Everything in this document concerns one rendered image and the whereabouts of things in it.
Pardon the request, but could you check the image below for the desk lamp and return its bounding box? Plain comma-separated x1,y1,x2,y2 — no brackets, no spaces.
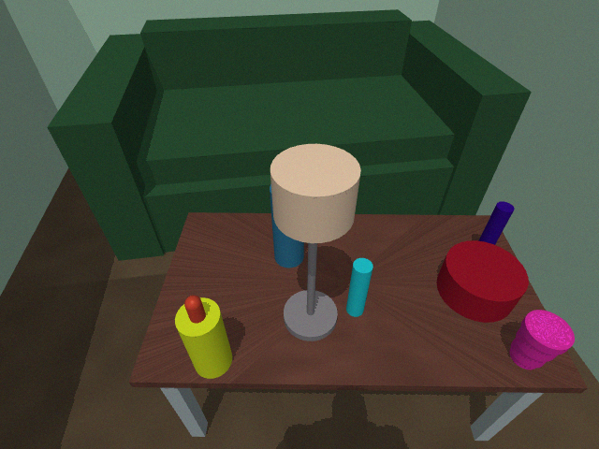
270,144,361,341

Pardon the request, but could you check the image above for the coffee table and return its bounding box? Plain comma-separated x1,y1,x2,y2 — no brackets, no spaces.
129,212,588,441

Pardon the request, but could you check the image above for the sofa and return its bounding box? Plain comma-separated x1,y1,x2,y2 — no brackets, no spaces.
48,9,531,261

